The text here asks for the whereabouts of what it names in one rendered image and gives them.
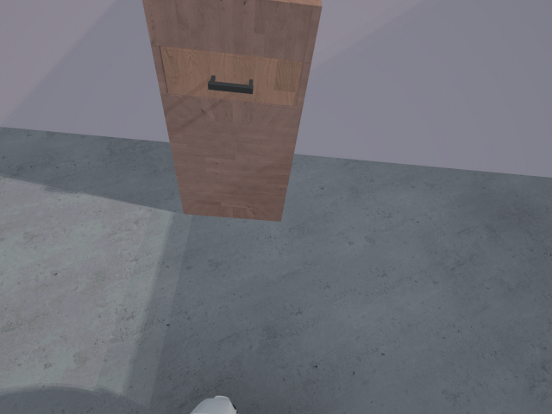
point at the drawer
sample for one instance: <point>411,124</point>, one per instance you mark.
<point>189,71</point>

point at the handle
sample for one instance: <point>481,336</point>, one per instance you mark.
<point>221,86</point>

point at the cabinet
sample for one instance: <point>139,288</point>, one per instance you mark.
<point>233,158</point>

